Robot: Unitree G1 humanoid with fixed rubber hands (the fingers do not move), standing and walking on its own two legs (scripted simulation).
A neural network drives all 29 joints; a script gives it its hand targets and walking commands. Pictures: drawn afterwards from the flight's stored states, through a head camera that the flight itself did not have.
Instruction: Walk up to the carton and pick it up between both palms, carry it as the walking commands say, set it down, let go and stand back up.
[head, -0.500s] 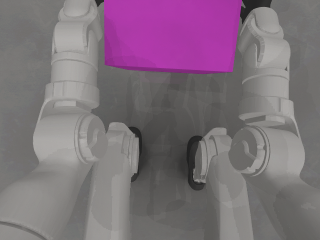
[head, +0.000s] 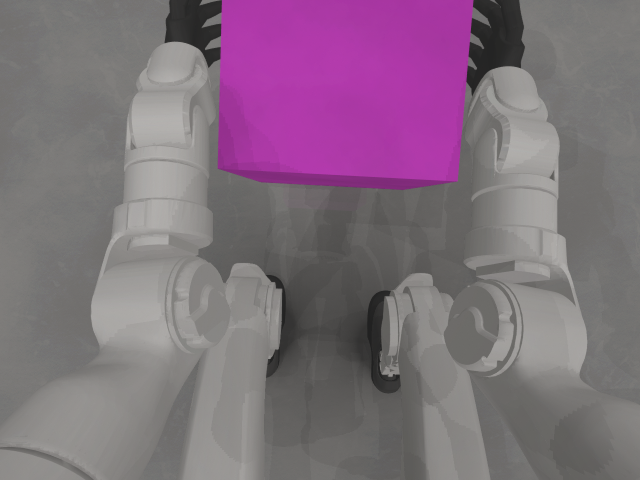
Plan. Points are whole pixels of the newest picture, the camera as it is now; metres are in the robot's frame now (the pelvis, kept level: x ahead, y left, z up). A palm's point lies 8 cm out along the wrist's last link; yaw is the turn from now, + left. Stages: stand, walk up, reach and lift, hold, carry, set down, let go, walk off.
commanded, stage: reach and lift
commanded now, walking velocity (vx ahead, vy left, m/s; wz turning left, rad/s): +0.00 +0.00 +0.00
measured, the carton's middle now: (340, 64) +0.55 +0.02 -0.15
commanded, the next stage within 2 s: none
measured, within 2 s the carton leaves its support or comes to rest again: neither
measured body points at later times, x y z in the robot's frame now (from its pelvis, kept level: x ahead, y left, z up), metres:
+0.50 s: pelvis +0.01 +0.00 +0.05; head +0.28 +0.02 +0.41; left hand +0.52 +0.17 -0.02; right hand +0.52 -0.13 -0.01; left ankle +0.11 +0.13 -0.45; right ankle +0.09 -0.13 -0.45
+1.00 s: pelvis +0.02 +0.00 +0.11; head +0.25 +0.02 +0.50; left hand +0.50 +0.17 +0.05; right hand +0.50 -0.14 +0.06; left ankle +0.11 +0.13 -0.45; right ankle +0.09 -0.13 -0.45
